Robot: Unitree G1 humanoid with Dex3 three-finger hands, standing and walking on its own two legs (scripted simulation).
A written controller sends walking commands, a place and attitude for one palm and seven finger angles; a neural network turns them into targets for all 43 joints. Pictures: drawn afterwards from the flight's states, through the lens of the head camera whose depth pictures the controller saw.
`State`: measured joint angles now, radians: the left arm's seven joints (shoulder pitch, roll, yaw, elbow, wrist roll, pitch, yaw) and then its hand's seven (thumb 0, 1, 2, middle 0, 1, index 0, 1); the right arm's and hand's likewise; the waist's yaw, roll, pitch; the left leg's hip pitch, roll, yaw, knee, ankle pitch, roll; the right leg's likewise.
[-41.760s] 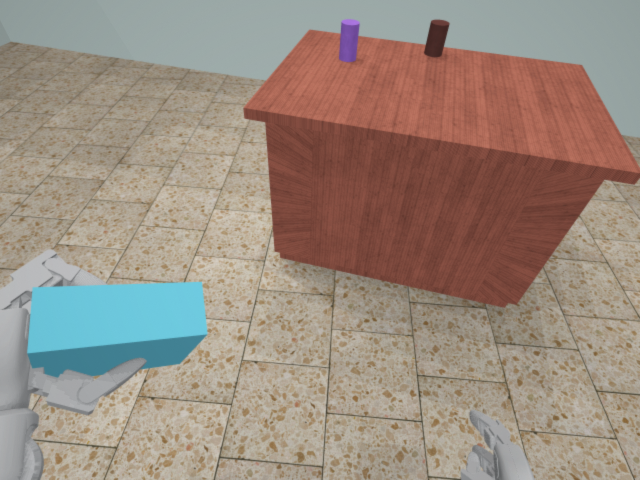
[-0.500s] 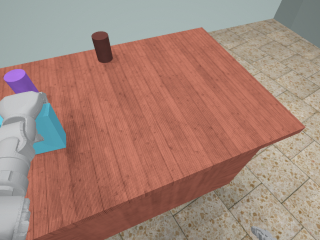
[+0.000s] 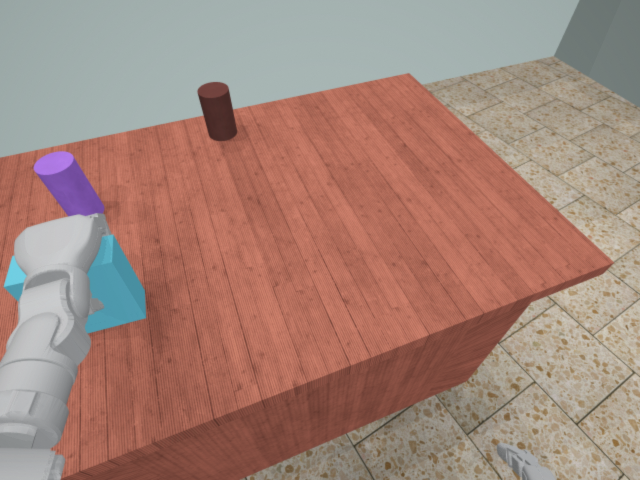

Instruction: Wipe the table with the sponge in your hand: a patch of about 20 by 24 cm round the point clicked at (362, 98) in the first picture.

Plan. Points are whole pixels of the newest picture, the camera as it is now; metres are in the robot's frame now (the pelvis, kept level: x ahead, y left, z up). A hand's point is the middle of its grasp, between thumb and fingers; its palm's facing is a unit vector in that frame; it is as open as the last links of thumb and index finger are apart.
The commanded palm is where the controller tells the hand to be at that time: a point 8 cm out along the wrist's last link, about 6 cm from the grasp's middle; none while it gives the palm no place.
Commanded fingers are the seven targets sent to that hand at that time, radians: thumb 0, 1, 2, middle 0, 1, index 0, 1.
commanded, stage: wipe back along the first lane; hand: left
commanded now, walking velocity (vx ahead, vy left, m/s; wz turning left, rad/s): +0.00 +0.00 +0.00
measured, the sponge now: (91, 298) +0.34 +0.36 +0.00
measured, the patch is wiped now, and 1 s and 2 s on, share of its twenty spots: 1.00 1.00 1.00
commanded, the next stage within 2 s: lift the sponge slowly off the table in 1.10 s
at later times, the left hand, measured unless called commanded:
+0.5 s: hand (84, 299) +0.30 +0.33 +0.05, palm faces -0.03 -0.03 -1.00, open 9.7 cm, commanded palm +0.26 +0.31 +0.09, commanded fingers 0.00 0.10 1.30 -1.20 -1.60 -1.20 -1.60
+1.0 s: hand (78, 343) +0.25 +0.30 +0.06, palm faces +0.01 -0.05 -1.00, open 9.6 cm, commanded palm +0.20 +0.29 +0.09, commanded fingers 0.00 0.10 1.30 -1.20 -1.60 -1.20 -1.60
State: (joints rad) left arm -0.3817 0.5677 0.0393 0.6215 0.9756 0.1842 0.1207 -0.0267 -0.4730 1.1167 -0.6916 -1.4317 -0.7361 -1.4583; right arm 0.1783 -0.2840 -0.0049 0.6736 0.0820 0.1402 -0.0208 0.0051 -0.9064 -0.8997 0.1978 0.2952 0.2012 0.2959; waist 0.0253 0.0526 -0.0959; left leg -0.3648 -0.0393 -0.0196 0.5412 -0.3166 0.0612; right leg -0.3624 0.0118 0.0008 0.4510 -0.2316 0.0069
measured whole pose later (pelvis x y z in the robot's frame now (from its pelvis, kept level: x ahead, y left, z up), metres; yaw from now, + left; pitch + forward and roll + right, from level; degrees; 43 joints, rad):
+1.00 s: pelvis +0.01 -0.01 +0.00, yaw +0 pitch +3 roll -1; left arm 0.12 0.48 0.00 0.05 0.92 0.31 0.14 0.01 -0.46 1.10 -0.69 -1.44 -0.74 -1.46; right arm 0.07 -0.27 0.01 0.65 0.07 0.10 -0.02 0.01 -0.91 -0.90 0.20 0.30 0.20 0.30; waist 0.08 0.08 -0.07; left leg -0.21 -0.04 -0.02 0.49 -0.32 0.05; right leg -0.23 0.01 0.01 0.43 -0.25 0.00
